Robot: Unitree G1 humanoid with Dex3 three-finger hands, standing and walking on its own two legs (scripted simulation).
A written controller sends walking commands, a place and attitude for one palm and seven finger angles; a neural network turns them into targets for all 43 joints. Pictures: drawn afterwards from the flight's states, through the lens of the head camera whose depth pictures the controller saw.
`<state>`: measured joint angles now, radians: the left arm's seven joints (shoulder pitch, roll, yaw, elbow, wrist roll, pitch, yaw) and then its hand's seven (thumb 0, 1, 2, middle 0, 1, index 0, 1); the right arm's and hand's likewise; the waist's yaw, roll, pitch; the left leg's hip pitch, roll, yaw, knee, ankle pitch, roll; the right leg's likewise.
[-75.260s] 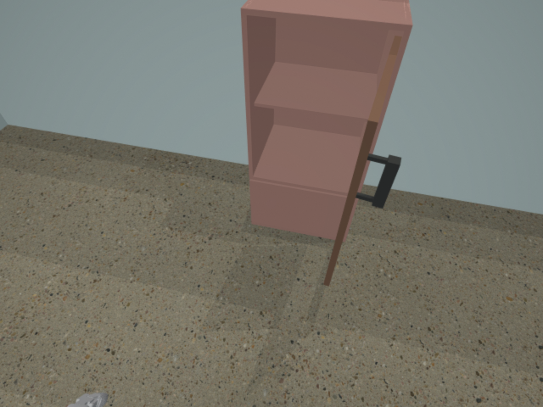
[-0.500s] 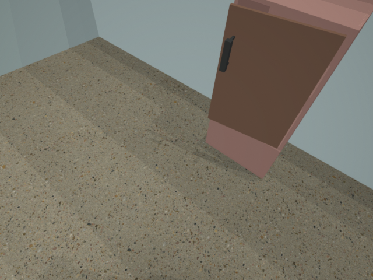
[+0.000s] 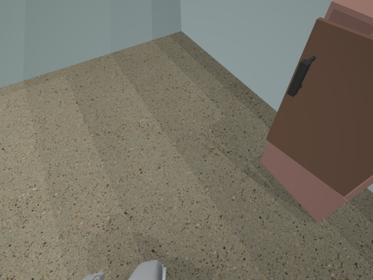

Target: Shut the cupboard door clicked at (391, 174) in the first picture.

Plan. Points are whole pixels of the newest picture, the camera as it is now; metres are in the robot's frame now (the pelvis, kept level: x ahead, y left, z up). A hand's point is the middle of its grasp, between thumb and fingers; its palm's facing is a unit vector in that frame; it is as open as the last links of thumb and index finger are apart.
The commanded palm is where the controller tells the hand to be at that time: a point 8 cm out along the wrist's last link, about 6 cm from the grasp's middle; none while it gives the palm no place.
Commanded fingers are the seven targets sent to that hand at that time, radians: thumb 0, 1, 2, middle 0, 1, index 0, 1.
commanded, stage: walk to a spot facing it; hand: left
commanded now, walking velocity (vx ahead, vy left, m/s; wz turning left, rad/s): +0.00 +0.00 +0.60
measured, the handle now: (302, 76) +0.73 -0.39 -0.02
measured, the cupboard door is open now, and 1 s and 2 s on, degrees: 9 9 9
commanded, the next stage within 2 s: turn to face it in 0.12 s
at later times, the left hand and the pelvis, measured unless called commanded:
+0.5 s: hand out of the picture +0.07 +0.22 -0.18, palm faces +0.18 -0.96 -0.22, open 7.4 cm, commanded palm none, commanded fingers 0.00 0.90 0.90 -0.20 -0.30 -0.20 -0.30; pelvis +0.09 +0.02 +0.00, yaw +6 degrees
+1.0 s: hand (108, 233) +0.26 +0.23 -0.17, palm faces -0.16 -0.96 -0.22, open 7.4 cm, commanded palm none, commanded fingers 0.00 0.90 0.90 -0.20 -0.30 -0.20 -0.30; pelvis +0.12 +0.03 +0.00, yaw -12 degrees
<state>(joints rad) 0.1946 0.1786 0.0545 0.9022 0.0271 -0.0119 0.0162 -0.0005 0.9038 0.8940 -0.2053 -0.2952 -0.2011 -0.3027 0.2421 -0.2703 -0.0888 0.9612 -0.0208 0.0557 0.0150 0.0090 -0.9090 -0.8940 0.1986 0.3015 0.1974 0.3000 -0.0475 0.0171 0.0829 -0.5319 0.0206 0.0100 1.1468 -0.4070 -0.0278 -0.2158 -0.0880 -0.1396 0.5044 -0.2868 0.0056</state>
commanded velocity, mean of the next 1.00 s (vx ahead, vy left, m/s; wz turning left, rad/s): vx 0.00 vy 0.00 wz -0.37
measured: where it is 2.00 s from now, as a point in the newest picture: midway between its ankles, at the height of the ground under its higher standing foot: outside the picture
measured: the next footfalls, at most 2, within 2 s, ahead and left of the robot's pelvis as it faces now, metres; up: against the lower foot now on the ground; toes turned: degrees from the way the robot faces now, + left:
left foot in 0.22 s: +0.13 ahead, +0.13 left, +0.00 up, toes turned +14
right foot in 0.58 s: +0.17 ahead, -0.11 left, +0.00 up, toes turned -1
